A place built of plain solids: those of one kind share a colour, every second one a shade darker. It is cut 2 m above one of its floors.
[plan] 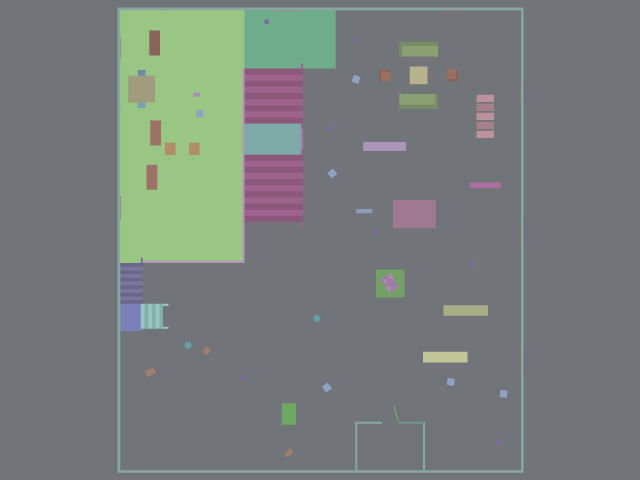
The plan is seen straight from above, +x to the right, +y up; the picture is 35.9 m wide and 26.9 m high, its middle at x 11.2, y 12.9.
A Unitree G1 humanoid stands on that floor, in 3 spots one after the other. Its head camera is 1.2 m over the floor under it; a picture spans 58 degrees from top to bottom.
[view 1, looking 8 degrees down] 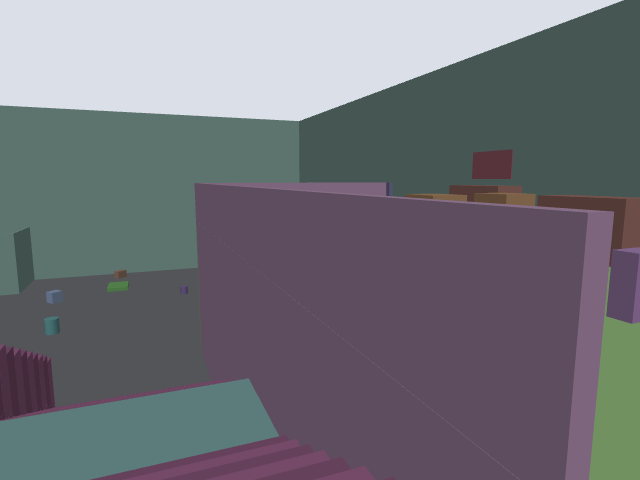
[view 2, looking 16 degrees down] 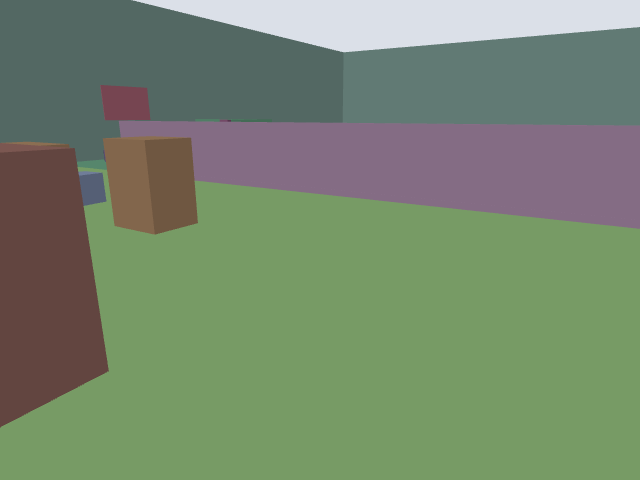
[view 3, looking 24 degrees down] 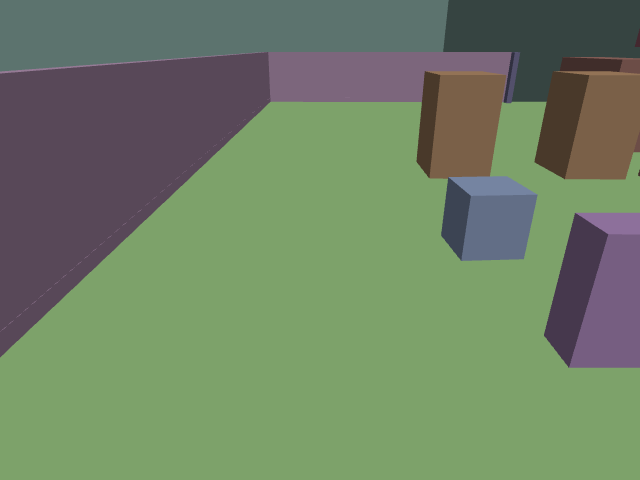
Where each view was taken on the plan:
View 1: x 8.20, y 23.41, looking -112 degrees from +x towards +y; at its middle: edge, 3.32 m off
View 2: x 1.05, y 13.86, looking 32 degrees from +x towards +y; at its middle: upper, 4.35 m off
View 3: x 5.47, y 22.58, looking -89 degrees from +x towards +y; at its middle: upper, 2.95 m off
